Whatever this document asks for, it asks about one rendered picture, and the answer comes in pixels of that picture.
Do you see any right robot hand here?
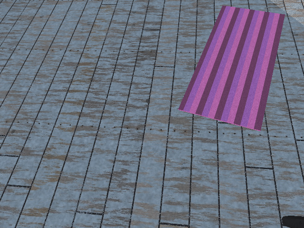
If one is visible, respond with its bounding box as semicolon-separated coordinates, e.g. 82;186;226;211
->
282;216;304;228

